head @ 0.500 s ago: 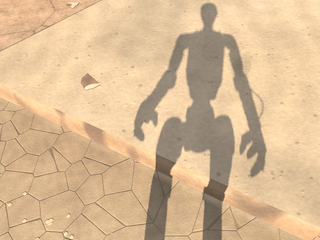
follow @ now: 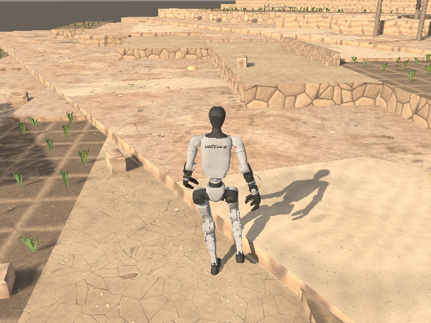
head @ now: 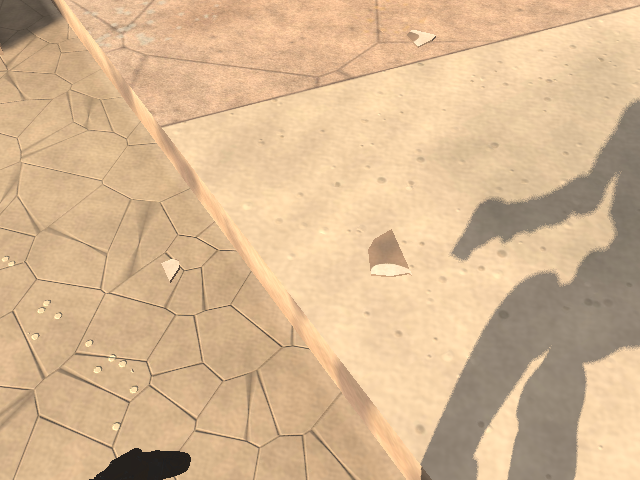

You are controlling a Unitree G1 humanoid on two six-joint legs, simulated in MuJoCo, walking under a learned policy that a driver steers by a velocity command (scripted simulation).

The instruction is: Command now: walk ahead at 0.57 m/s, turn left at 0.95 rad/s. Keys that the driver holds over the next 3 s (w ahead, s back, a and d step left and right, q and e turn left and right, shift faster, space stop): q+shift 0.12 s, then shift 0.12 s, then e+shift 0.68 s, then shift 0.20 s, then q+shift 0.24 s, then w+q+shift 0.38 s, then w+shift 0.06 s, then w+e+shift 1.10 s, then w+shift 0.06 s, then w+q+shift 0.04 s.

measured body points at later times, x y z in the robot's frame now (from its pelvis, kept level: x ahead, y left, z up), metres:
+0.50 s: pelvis +0.23 -0.06 +0.02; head +0.29 -0.08 +0.47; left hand +0.19 +0.21 -0.09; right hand +0.48 -0.26 -0.09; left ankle +0.20 +0.09 -0.62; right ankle +0.30 -0.14 -0.72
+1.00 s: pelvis +0.21 +0.01 +0.02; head +0.23 +0.03 +0.47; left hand +0.41 +0.28 -0.08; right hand +0.31 -0.28 -0.06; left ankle +0.25 +0.11 -0.72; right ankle +0.14 -0.11 -0.57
